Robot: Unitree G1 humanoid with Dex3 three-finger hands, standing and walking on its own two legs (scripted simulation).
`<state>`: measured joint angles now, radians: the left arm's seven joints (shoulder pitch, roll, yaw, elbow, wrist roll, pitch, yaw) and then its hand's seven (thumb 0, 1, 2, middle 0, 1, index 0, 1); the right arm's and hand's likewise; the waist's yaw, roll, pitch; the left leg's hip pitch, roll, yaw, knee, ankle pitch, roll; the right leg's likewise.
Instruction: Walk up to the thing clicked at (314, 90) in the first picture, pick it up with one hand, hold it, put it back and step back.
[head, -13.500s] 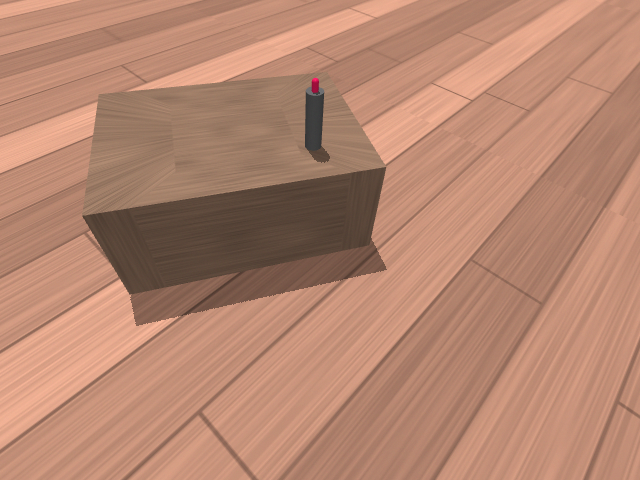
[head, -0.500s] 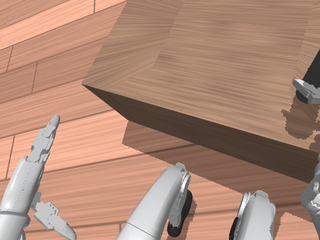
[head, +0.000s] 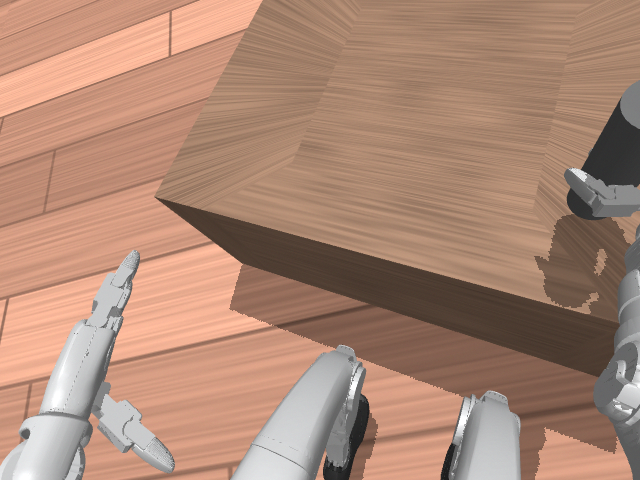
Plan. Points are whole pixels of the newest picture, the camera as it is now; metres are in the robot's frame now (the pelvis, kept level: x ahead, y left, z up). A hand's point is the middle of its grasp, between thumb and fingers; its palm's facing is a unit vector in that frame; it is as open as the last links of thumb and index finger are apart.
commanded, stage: settle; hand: right
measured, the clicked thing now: (625, 152) +0.53 -0.19 +0.01
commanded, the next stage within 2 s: lift in 0.20 s
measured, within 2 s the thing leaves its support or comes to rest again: neither
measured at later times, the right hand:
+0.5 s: hand (622, 152) +0.53 -0.19 +0.00, palm faces +0.12 +0.99 +0.00, open 8.7 cm
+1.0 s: hand out of the picture +0.45 -0.20 +0.08, palm faces +0.12 +0.99 -0.01, open 8.7 cm
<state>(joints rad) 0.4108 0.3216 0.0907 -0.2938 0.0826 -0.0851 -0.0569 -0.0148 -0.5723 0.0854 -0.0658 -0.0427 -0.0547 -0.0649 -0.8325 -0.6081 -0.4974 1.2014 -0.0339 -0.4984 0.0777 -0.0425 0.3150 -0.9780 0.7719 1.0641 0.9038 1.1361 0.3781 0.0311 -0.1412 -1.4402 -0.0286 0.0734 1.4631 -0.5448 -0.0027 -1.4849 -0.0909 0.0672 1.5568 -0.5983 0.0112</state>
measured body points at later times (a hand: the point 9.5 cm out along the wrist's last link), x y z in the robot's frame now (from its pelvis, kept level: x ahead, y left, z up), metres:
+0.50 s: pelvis +0.01 +0.00 +0.02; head +0.18 -0.07 +0.43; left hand +0.18 +0.26 +0.10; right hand +0.52 -0.24 +0.00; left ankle +0.07 +0.13 -0.56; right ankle +0.05 -0.12 -0.56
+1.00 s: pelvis +0.02 +0.00 +0.07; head +0.13 -0.05 +0.51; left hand +0.19 +0.25 +0.10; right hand +0.44 -0.25 +0.08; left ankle +0.07 +0.13 -0.56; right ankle +0.05 -0.12 -0.56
